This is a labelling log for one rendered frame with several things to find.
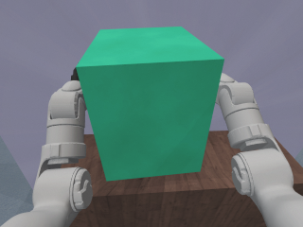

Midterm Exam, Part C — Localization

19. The left robot forearm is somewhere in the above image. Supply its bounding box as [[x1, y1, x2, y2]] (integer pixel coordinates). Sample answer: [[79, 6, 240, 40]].
[[32, 80, 87, 207]]

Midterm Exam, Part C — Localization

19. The right robot forearm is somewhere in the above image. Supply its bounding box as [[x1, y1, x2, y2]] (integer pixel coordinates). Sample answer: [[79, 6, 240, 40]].
[[215, 73, 294, 187]]

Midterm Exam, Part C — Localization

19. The carton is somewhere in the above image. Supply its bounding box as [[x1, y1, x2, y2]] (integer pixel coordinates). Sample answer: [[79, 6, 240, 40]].
[[76, 26, 224, 182]]

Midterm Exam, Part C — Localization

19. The robot right upper arm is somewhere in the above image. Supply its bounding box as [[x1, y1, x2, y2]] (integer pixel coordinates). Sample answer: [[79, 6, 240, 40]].
[[231, 148, 303, 227]]

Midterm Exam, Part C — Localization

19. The robot left upper arm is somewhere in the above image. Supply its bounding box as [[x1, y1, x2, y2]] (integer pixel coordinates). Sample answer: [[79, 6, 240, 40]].
[[0, 166, 93, 227]]

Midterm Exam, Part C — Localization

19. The pedestal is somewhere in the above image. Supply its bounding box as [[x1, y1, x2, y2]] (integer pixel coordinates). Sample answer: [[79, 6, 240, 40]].
[[61, 131, 303, 227]]

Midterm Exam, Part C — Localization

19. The left robot hand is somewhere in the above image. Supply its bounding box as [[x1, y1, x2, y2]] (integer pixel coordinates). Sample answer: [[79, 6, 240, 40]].
[[71, 67, 80, 81]]

